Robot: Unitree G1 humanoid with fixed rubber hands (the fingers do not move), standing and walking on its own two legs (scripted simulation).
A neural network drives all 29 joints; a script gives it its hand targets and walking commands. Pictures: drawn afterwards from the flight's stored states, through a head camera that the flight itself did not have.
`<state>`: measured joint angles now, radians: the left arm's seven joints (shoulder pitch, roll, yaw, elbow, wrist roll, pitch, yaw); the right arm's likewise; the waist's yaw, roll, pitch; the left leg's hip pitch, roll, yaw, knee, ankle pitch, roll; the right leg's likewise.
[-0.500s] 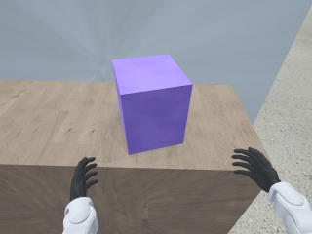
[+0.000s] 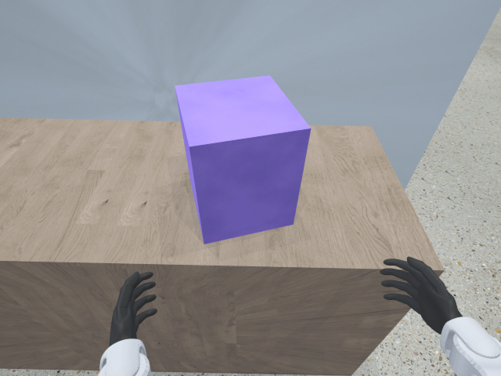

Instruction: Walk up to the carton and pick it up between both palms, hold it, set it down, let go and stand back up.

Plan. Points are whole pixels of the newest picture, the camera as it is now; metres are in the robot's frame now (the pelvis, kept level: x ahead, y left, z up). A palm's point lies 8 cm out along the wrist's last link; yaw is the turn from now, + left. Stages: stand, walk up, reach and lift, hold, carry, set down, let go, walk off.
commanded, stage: set down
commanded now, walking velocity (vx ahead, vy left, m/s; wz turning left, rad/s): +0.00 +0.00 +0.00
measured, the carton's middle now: (237, 159) +0.53 +0.07 +0.08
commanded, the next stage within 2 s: let go in 1.76 s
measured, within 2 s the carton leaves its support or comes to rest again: neither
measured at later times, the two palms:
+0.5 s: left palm (124, 353) +0.17 +0.22 -0.01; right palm (423, 333) +0.22 -0.23 +0.00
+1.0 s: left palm (119, 367) +0.17 +0.23 -0.05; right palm (406, 355) +0.20 -0.21 -0.04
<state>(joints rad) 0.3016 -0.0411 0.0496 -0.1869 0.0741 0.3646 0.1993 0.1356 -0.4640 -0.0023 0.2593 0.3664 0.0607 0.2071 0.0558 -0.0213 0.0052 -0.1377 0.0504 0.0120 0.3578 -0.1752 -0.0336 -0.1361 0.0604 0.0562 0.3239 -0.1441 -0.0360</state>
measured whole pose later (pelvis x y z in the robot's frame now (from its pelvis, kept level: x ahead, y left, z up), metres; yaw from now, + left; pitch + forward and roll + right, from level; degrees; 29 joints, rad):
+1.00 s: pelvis +0.02 +0.02 +0.00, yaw +1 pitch -2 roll -1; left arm 0.33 0.06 0.05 0.17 0.07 0.21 0.09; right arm 0.26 -0.29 0.01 0.43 0.17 -0.06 0.09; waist 0.06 -0.03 0.04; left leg -0.13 0.03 0.01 0.36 -0.20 -0.01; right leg -0.11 0.04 0.06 0.30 -0.16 -0.01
